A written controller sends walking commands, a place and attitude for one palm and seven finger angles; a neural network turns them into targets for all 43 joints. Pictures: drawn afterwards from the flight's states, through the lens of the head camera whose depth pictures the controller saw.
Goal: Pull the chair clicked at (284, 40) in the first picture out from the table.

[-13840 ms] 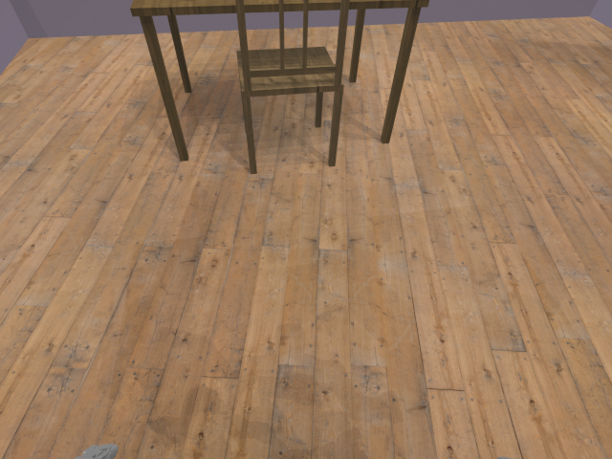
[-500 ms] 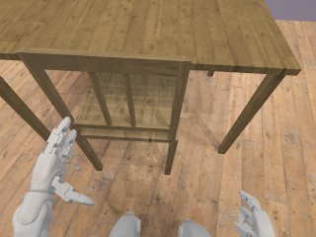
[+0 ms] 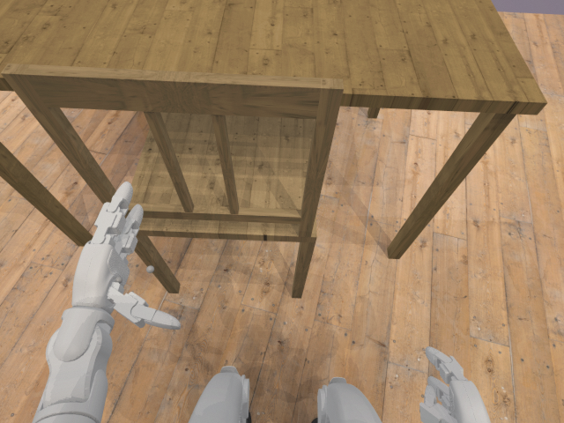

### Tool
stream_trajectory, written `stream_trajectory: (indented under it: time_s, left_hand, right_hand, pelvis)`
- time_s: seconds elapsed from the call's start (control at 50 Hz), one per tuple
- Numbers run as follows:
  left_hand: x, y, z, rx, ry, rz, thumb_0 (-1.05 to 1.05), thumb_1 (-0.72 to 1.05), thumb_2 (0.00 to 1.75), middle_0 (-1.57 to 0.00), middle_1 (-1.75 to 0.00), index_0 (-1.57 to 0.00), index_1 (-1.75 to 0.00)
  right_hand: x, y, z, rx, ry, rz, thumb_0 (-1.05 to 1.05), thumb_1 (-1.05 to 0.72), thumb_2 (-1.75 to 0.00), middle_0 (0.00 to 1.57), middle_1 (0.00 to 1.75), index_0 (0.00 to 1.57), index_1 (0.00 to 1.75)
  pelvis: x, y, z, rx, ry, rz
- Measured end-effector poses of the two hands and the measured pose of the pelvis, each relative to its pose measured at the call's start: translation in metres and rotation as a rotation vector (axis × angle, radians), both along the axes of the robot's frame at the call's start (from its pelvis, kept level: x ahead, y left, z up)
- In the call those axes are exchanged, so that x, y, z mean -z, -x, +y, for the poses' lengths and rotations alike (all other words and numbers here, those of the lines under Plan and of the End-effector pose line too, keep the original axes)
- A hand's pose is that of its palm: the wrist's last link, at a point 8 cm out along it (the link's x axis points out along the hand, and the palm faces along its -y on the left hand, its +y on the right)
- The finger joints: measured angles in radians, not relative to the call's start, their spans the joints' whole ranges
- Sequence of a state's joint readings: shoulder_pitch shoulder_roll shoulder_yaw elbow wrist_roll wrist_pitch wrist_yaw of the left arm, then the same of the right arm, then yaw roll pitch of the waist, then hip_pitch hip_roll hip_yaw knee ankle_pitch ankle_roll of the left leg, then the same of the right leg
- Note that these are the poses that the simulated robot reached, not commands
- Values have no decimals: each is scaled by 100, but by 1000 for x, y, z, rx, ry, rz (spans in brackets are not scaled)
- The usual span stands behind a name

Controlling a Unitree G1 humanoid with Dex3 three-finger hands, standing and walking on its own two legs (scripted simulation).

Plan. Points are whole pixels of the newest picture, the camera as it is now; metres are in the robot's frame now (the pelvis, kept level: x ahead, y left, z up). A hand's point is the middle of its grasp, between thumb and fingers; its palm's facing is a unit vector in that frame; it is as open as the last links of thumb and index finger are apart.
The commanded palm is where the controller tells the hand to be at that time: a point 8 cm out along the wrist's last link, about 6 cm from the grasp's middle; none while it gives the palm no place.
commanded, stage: aim the fingers beside a spindle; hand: left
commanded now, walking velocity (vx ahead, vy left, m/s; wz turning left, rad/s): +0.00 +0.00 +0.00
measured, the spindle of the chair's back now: (173, 167) +0.51 +0.20 +0.00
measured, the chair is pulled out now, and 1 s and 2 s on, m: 0.00 0.00 0.00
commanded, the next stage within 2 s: push the fingers through the gap in 1.18 s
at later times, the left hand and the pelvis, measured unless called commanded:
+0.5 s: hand (170, 244) +0.36 +0.17 +0.00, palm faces -0.04 -1.00 -0.05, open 16.9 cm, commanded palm +0.34 +0.23 +0.01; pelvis +0.00 +0.01 -0.01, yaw -1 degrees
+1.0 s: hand (169, 242) +0.37 +0.18 +0.00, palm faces -0.02 -1.00 -0.05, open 16.9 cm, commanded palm +0.34 +0.23 +0.01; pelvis +0.00 +0.01 -0.02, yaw -1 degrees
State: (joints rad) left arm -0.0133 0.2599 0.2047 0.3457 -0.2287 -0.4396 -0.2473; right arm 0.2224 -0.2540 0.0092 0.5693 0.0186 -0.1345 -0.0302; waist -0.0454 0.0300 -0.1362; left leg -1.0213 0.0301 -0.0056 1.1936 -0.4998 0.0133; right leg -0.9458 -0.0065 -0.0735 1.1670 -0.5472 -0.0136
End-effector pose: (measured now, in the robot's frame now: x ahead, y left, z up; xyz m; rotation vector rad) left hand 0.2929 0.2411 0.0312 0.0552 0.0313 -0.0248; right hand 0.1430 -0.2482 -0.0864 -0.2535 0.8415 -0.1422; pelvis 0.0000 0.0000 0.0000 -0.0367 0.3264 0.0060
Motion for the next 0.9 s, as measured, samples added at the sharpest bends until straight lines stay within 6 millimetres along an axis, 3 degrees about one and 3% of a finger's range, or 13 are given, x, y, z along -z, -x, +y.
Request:
stream_trajectory:
  time_s: [0.5,0.9]
  left_hand:
    - [24,-49,-12,10,7,2,-1,-49,30,-6,-8,-6,-8]
    - [29,-56,-11,1,6,3,-1,-49,30,-6,-8,-6,-8]
  right_hand:
    - [24,26,0,33,4,124,1,-90,-90,20,30,20,30]
    - [30,34,-1,52,-4,176,1,-90,-90,20,30,20,30]
  pelvis:
    - [14,4,6,12,3,52]
    - [16,3,6,16,3,65]
